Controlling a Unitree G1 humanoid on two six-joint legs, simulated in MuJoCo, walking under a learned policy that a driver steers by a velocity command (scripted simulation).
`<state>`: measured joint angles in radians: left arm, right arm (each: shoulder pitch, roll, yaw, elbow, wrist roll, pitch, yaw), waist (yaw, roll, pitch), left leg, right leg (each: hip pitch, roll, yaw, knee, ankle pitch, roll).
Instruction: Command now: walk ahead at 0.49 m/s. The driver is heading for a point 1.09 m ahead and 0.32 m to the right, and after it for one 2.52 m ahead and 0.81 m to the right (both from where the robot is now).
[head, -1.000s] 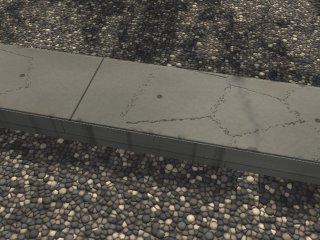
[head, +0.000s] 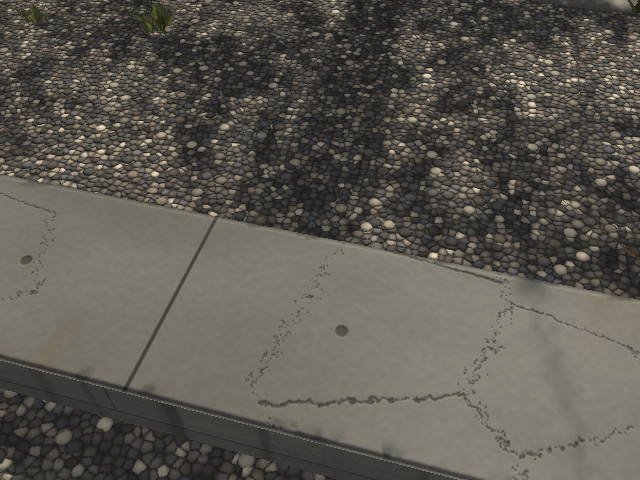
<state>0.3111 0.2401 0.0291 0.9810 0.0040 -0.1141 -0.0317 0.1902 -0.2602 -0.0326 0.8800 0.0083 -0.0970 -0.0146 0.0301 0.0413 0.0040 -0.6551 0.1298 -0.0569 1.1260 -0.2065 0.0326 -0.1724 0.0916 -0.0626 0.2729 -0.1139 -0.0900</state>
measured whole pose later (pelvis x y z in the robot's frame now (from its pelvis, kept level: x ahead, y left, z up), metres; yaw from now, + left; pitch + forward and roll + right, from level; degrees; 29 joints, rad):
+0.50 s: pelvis +0.25 +0.07 +0.00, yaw -7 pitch +2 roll +0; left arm 0.24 0.27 0.05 0.92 -0.01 -0.04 -0.01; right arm 0.29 -0.21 -0.04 0.90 -0.02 -0.11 0.00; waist -0.01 -0.06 0.01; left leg -0.21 0.00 0.14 0.34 -0.16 0.05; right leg -0.62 -0.04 0.02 1.23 -0.27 -0.03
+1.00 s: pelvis +0.40 -0.05 +0.03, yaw -25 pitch +2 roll +1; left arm 0.06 0.21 0.01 0.61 0.00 -0.02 -0.03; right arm 0.17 -0.30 -0.05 0.80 0.03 -0.03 0.00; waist 0.00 0.00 0.08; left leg -0.33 0.05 -0.06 1.32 -0.31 0.02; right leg -0.88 0.01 -0.09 1.20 -0.35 -0.10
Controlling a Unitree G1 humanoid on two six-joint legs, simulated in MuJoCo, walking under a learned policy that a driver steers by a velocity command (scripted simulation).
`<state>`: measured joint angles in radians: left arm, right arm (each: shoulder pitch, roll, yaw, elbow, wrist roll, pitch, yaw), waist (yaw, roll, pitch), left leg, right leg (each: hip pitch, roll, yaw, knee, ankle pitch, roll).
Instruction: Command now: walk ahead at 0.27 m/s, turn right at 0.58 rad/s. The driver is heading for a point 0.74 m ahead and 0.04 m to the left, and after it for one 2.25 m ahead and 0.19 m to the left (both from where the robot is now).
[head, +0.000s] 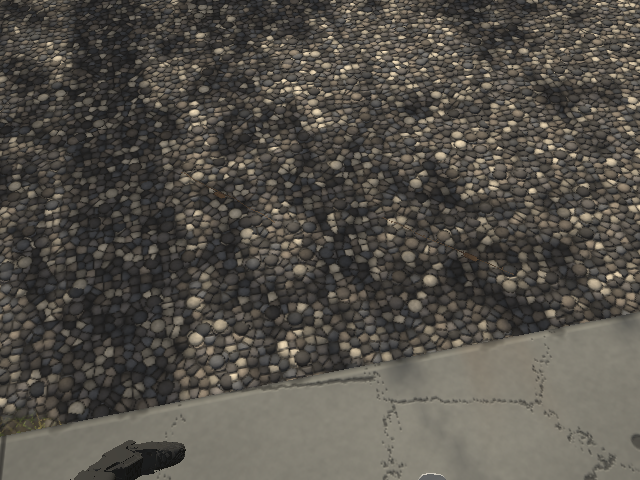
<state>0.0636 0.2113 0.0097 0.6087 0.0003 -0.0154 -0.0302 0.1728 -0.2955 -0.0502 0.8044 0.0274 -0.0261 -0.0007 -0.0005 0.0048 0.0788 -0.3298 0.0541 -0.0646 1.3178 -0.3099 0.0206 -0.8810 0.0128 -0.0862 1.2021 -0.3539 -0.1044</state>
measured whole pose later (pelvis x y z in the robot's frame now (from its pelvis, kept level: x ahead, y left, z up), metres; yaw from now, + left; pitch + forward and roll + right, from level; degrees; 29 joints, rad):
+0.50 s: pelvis +0.16 +0.02 +0.12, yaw -16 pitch +2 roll +3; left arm 0.37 0.21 0.02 0.70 -0.01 -0.05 0.02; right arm 0.26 -0.27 -0.04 0.71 0.01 -0.06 -0.03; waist 0.03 0.01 -0.12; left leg -0.66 0.02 -0.01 0.86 -0.05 -0.02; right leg -0.26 0.09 0.23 0.43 -0.20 -0.08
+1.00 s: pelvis +0.36 +0.08 +0.13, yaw -3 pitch +3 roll -3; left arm 0.01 0.25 0.04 0.68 0.00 -0.05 0.00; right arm 0.46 -0.20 -0.02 0.73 0.01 0.00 -0.06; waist -0.05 -0.02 0.02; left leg -0.16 -0.10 -0.16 0.36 -0.23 0.09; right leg -0.67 0.03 0.08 0.78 -0.04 0.00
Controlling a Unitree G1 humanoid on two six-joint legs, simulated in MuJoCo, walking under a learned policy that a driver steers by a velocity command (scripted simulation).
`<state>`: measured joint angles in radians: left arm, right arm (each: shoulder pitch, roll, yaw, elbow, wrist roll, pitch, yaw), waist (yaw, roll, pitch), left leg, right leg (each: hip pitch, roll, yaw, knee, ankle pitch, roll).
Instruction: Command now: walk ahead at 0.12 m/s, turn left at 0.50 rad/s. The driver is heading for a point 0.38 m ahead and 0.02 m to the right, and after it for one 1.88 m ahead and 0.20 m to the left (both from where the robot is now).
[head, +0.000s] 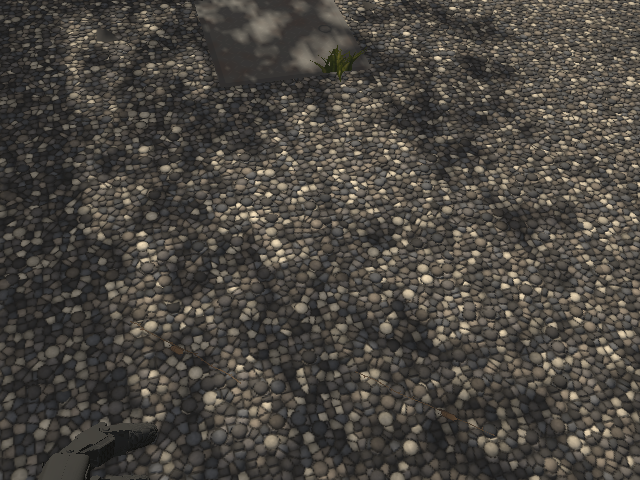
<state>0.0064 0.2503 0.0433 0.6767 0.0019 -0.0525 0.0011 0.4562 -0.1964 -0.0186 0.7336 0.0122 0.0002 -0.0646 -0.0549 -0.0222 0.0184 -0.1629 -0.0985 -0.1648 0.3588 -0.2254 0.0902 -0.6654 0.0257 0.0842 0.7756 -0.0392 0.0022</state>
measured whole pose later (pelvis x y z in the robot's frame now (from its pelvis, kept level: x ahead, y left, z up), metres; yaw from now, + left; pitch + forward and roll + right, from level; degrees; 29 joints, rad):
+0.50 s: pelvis +0.08 +0.00 -0.01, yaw +15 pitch +2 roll -1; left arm 0.20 0.25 0.04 0.76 -0.02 0.01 -0.03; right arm 0.16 -0.25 -0.02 0.56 0.00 0.06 -0.01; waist 0.03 0.01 0.03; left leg -0.42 0.03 -0.06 0.82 -0.35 -0.04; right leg -0.28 0.00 -0.02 0.47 -0.21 -0.02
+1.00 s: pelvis +0.05 +0.02 -0.02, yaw +2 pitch +2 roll +1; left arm 0.26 0.27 0.06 0.65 -0.01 0.04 0.01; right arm 0.13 -0.29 -0.07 0.63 0.00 0.03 -0.04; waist 0.03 0.03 0.02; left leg -0.47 -0.03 -0.02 1.09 -0.53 -0.04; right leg -0.31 0.05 0.06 0.57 -0.29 -0.06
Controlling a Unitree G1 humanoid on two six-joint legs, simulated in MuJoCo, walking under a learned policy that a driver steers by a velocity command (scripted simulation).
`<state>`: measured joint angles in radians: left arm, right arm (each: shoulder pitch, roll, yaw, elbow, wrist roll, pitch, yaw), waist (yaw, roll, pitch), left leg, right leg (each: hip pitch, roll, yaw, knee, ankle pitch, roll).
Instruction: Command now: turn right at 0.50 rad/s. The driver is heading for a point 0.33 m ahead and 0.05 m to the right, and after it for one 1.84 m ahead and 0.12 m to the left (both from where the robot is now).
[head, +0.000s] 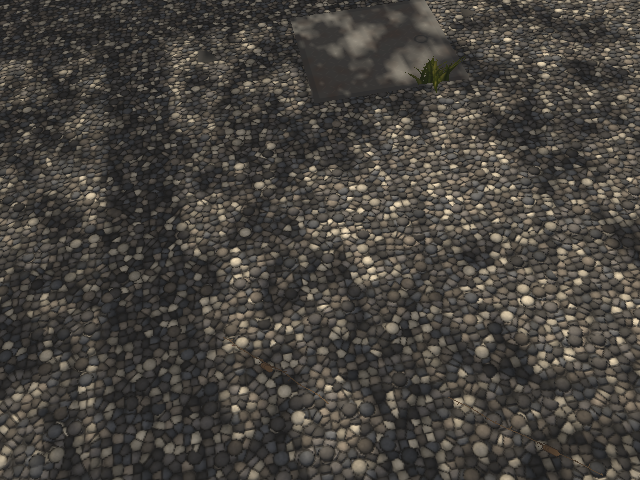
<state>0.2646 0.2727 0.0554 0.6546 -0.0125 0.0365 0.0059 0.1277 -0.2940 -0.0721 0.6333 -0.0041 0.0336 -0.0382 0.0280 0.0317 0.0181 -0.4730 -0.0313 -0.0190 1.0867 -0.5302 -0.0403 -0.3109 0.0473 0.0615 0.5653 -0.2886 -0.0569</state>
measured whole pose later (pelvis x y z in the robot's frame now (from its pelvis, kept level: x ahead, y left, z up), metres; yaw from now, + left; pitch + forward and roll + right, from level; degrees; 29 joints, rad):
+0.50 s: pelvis +0.03 +0.02 +0.01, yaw -17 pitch +1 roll +1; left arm 0.27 0.32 0.08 0.64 -0.04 0.01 0.00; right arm 0.42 -0.26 -0.05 0.77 -0.01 -0.08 -0.02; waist -0.06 -0.06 -0.03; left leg 0.00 -0.02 0.08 0.29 -0.30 0.03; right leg -0.74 -0.03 0.14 1.16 -0.12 0.01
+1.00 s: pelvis +0.23 -0.15 -0.02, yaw -21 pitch +2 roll -2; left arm 0.39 0.21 0.04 0.75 0.02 -0.12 0.00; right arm 0.22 -0.30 -0.06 0.76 -0.01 -0.06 0.04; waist 0.02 0.04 -0.01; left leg -0.65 0.06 -0.11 0.94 0.09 0.07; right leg -0.24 0.01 -0.12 0.65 -0.45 -0.03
